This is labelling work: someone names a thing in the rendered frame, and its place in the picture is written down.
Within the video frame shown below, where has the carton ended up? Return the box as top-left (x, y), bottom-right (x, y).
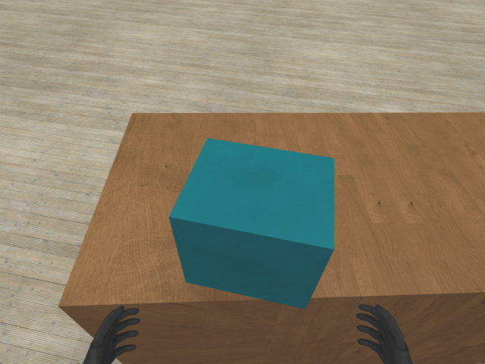
top-left (169, 138), bottom-right (334, 309)

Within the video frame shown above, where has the robot left hand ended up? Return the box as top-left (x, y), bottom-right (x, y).
top-left (83, 306), bottom-right (140, 364)

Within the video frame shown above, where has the robot right hand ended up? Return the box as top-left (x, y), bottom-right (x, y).
top-left (356, 304), bottom-right (413, 364)

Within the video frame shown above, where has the pedestal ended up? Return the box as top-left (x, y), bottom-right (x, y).
top-left (58, 112), bottom-right (485, 364)

